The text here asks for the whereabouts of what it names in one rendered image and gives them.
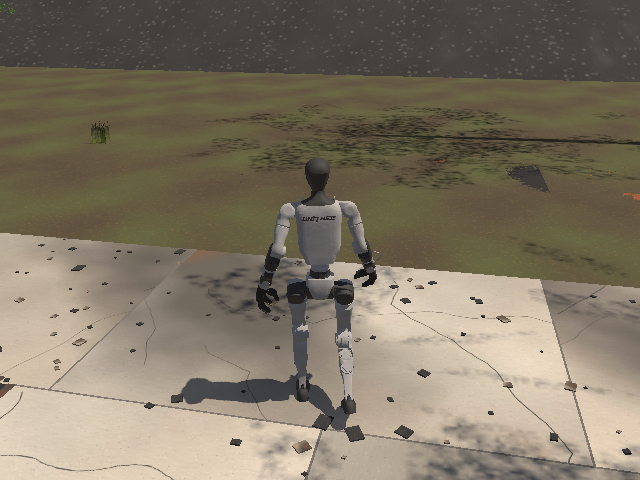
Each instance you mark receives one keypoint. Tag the right robot hand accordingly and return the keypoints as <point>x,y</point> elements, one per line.
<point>362,273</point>

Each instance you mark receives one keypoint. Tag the robot right upper arm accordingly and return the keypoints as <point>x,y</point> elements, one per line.
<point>349,210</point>

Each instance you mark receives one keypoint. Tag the right robot forearm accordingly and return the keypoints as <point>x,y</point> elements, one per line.
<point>367,259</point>

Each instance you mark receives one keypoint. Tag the left robot forearm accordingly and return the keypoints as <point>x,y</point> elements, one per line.
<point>269,270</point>

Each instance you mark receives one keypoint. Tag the left robot hand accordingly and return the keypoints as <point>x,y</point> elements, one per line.
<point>261,298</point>

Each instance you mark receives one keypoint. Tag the robot left upper arm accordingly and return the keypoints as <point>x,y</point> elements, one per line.
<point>286,212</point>

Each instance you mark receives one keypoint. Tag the robot right thigh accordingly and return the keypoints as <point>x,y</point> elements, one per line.
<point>344,299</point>

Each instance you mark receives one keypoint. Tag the robot left foot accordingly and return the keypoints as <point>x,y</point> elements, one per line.
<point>302,394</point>

